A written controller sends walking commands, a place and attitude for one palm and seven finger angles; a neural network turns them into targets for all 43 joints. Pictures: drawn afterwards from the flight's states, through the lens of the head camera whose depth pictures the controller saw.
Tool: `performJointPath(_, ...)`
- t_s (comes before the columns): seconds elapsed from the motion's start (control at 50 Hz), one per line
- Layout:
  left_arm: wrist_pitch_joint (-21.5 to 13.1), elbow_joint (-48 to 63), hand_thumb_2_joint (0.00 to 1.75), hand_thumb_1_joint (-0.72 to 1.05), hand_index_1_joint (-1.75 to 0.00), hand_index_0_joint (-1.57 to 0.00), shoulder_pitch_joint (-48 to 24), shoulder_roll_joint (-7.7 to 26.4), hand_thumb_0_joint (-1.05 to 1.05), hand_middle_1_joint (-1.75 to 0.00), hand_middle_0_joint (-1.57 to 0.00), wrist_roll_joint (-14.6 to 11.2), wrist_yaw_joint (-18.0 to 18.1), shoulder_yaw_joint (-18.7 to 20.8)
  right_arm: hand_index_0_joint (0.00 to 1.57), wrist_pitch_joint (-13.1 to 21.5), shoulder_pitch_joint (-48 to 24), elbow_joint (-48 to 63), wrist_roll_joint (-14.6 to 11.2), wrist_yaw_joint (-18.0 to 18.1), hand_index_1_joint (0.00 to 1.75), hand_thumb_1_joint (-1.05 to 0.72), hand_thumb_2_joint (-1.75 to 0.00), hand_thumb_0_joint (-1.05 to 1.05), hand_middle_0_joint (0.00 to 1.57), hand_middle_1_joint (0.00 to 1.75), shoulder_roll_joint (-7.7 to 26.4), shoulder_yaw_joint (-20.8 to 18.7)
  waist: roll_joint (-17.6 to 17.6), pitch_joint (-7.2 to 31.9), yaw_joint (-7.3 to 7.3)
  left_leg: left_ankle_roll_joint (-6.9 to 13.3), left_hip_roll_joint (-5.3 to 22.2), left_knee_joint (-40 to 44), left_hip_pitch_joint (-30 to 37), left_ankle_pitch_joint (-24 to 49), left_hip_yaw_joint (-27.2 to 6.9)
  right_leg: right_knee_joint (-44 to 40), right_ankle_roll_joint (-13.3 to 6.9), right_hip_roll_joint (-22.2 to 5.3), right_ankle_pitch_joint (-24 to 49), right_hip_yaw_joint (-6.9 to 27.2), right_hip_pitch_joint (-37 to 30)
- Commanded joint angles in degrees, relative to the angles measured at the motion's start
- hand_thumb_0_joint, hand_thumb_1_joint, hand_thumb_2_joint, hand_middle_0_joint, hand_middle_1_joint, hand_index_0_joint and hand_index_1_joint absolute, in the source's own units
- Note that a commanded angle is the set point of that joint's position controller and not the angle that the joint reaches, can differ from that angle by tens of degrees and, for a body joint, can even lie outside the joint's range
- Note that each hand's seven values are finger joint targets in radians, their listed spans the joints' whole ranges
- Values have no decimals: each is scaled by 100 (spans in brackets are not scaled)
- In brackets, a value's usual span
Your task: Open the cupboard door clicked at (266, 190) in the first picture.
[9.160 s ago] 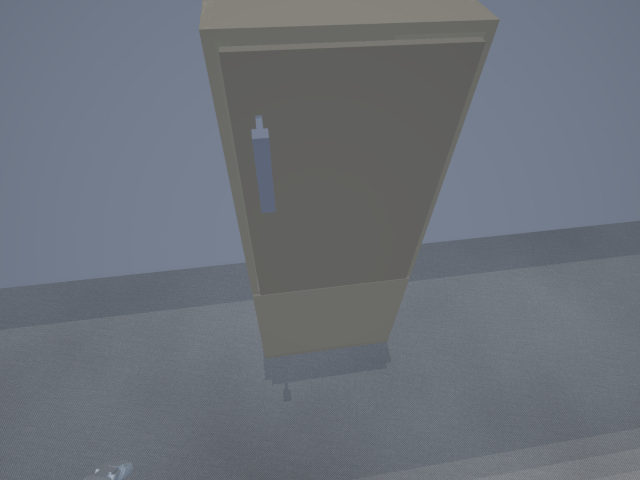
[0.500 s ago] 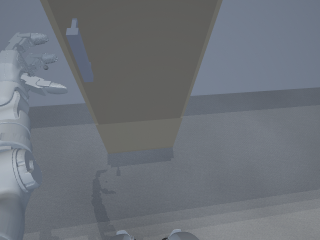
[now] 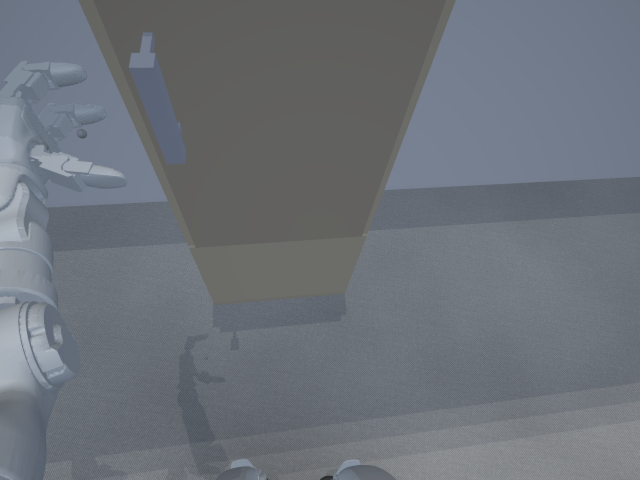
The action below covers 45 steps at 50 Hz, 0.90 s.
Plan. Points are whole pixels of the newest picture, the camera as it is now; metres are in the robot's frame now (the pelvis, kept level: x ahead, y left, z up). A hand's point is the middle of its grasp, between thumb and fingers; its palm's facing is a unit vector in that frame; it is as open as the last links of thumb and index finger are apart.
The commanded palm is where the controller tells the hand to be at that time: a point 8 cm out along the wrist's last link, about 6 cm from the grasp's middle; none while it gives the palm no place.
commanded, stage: move the hooked fingers beside the handle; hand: left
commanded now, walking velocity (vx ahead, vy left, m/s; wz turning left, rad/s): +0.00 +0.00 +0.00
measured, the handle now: (163, 103) +0.56 +0.16 +0.11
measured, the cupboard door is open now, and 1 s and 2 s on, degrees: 0 0 0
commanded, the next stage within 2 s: slide the fingers in behind the handle in 0.38 s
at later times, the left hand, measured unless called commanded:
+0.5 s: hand (79, 140) +0.49 +0.24 +0.11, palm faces +0.04 -1.00 +0.01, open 14.0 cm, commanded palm +0.47 +0.28 +0.10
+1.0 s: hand (128, 133) +0.50 +0.19 +0.11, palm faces +0.05 -1.00 -0.02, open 14.0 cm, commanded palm +0.47 +0.24 +0.10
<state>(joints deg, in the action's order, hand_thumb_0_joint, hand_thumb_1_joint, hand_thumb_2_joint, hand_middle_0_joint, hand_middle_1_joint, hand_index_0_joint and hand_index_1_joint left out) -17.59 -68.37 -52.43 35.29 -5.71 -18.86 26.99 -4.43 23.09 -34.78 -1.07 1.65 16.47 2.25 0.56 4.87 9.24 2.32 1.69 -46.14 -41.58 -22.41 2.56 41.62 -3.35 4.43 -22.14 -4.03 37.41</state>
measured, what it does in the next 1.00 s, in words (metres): stands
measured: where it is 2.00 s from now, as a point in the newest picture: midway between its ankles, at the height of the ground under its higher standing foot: outside the picture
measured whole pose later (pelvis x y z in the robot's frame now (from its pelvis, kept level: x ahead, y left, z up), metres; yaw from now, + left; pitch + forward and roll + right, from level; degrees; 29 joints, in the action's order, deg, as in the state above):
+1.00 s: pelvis -0.01 +0.01 -0.01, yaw +0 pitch +17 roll -3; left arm -19.3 -69.3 -55.2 28.3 -3.5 -10.0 22.2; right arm -3.1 26.0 -36.6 0.2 -0.5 15.4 2.0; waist 2.0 5.8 9.8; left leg 3.3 1.2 -49.1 -43.8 -22.9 3.2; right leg 45.1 -2.4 3.8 -22.7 -3.5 40.0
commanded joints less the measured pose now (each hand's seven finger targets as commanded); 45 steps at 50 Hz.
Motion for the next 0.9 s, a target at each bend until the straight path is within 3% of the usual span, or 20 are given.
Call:
performJointPath(0.0,-320,1088,30,-50,-120,-30,-2536,1672,0,-120,-30,-138,-43,-33,20,72,1018,209,12,55,30,-90,-90,0,20,30,1018,-347,795,2546,13,79,-58,125,2129,2904,-455,-245,278,-103,2917,414,-771)
performJointPath(0.04,-251,1041,30,-50,-120,-30,-2457,1417,0,-120,-30,-205,-117,-189,20,65,979,231,5,56,30,-90,-90,0,20,30,1006,-348,884,2538,14,72,-51,115,2260,3041,-450,-248,272,-95,2946,391,-669)
performJointPath(0.08,-190,1003,30,-50,-120,-30,-2353,1257,0,-120,-30,-283,-181,-268,20,63,983,242,10,55,30,-90,-90,0,20,30,1020,-360,671,2484,27,71,-35,140,2258,3018,-475,-266,271,-81,2889,356,-643)
performJointPath(0.14,-147,870,30,-50,-120,-30,-2329,1492,0,-120,-30,-352,-179,-72,20,54,1002,251,4,81,30,-90,-90,0,20,30,1072,-344,304,2284,18,104,-47,165,1921,2833,-459,-259,284,-92,2896,380,-748)
performJointPath(0.2,-296,1248,30,-50,-120,-30,-2613,1332,0,-120,-30,-282,-80,-191,20,77,975,264,31,50,30,-90,-90,0,20,30,1024,-361,764,2453,2,53,-38,151,2213,2870,-517,-218,251,-87,2629,339,-499)
performJointPath(0.24,-467,1546,30,-50,-120,-30,-2714,1504,0,-120,-30,-282,10,-30,20,87,1000,245,53,33,30,-90,-90,0,20,30,1029,-384,885,2786,-38,20,-12,95,2498,3183,-566,-169,246,-71,2700,344,-500)
performJointPath(0.26,-514,1465,30,-50,-120,-30,-2554,1639,0,-120,-30,-263,49,117,20,84,989,242,50,36,30,-90,-90,0,20,30,1031,-391,844,2788,-103,-2,4,81,2500,3192,-585,-150,230,-60,2639,334,-503)
performJointPath(0.3,-520,1396,30,-50,-120,-30,-2704,1297,0,-120,-30,-250,69,-161,20,93,935,218,45,24,30,-90,-90,0,20,30,992,-364,884,2620,-2,-7,2,107,2454,2978,-589,-179,238,-56,2442,310,-363)
performJointPath(0.34,-476,1237,30,-50,-120,-30,-2727,1279,0,-120,-30,-201,89,-188,20,95,952,178,42,18,30,-90,-90,0,20,30,1004,-364,972,2514,3,-23,9,105,2480,2960,-621,-172,222,-49,2307,278,-225)
performJointPath(0.38,-347,939,30,-50,-120,-30,-2702,1417,0,-120,-30,-166,105,-143,20,87,970,157,31,44,30,-90,-90,0,20,30,1049,-351,639,2264,57,11,0,147,2117,2571,-614,-207,235,-62,2147,286,-256)
performJointPath(0.44,-322,937,30,-50,-120,-30,-2878,1484,0,-120,-30,-98,146,-162,20,112,990,170,36,68,30,-90,-90,0,20,30,1054,-339,849,2341,69,-3,-3,169,2152,2457,-637,-194,222,-80,1998,294,-170)
performJointPath(0.52,-494,1144,30,-50,-120,-30,-3153,888,0,-120,-30,-141,222,-525,20,196,1043,129,88,29,30,-90,-90,0,20,30,1015,-365,963,2372,173,-97,89,135,2613,2666,-849,-145,189,-35,1675,184,318)
performJointPath(0.56,-556,1229,30,-50,-120,-30,-3123,859,0,-120,-30,-189,256,-447,20,225,1093,78,120,-5,30,-90,-90,0,20,30,1042,-401,1015,2697,121,-144,117,103,2846,2846,-898,-116,191,-18,1678,173,341)
performJointPath(0.62,-455,913,30,-50,-120,-30,-2997,706,0,-120,-30,-213,337,-476,20,237,1143,32,120,-32,30,-90,-90,0,20,30,1050,-391,758,2485,126,-119,99,115,2607,2721,-891,-102,185,-15,1625,146,332)
performJointPath(0.64,-399,874,30,-50,-120,-30,-3141,549,0,-120,-30,-157,372,-665,20,238,1105,22,108,-48,30,-90,-90,0,20,30,1035,-384,860,2333,194,-131,108,142,2562,2560,-896,-115,201,-32,1500,137,502)
performJointPath(0.66,-354,788,30,-50,-120,-30,-3116,740,0,-120,-30,-98,462,-481,20,236,1157,2,133,-51,30,-90,-90,0,20,30,1055,-393,727,2286,132,-122,100,160,2437,2462,-910,-103,196,-36,1448,124,446)
performJointPath(0.72,-348,889,30,-50,-120,-30,-3222,932,0,-120,-30,53,721,-357,20,257,1180,57,156,-70,30,-90,-90,0,20,30,1047,-381,829,2262,92,-108,72,158,2318,2385,-890,-75,176,-48,1419,147,413)
performJointPath(0.78,-538,1231,30,-50,-120,-30,-3213,836,0,-120,-30,76,897,-338,20,302,1152,118,181,-130,30,-90,-90,0,20,30,1001,-393,894,2651,43,-130,66,77,2514,2624,-834,-30,193,-32,1616,181,298)
performJointPath(0.84,-710,1465,30,-50,-120,-30,-3108,950,0,-120,-30,88,965,-202,20,299,1154,142,196,-164,30,-90,-90,0,20,30,982,-400,882,2997,-53,-131,39,10,2561,2963,-770,49,195,-13,1965,207,-12)
performJointPath(0.88,-648,1260,30,-50,-120,-30,-2884,841,0,-120,-30,116,941,-282,20,281,1138,157,171,-171,30,-90,-90,0,20,30,971,-399,705,2799,-38,-93,24,23,2336,2834,-690,27,209,-14,2053,219,-112)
